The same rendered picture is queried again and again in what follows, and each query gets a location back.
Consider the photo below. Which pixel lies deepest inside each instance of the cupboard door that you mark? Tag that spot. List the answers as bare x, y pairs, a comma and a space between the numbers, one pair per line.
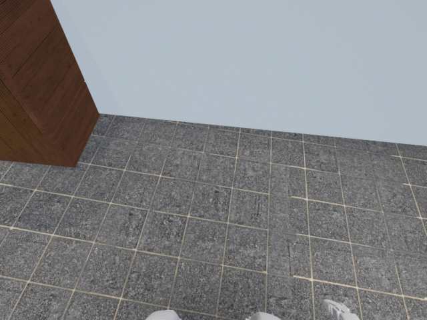
16, 127

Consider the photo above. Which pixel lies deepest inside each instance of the right robot hand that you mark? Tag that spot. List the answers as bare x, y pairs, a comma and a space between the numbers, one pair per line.
339, 310

